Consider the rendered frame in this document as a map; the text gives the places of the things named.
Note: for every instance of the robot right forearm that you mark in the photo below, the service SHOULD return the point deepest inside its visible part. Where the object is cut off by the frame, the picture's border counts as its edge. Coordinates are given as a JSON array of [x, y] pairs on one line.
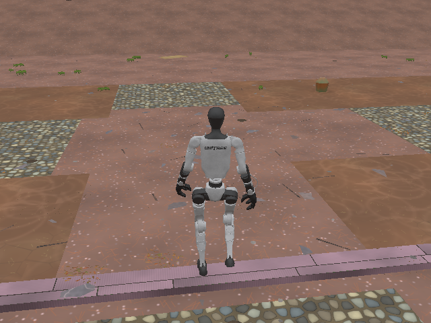
[[246, 178]]

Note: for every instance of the humanoid robot torso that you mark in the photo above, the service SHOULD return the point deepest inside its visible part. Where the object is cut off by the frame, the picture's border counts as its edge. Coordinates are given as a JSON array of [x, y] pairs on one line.
[[215, 162]]

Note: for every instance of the robot left forearm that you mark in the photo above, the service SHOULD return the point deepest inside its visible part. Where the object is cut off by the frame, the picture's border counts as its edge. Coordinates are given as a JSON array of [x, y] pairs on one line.
[[182, 176]]

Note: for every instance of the left robot upper arm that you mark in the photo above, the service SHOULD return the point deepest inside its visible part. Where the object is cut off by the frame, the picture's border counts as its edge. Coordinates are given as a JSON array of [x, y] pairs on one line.
[[191, 151]]

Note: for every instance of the left robot hand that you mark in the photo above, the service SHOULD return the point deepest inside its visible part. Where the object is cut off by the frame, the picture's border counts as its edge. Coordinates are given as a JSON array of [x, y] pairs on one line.
[[184, 187]]

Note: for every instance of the right robot hand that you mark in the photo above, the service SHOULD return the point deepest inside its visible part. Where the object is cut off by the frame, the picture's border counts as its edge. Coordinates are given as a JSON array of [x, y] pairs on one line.
[[252, 200]]

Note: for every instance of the humanoid robot head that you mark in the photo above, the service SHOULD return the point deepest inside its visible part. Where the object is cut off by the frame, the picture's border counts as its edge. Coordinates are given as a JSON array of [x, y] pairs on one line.
[[216, 117]]

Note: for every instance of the right robot upper arm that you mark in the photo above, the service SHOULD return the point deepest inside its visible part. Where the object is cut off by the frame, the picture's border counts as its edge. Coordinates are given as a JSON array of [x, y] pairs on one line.
[[240, 154]]

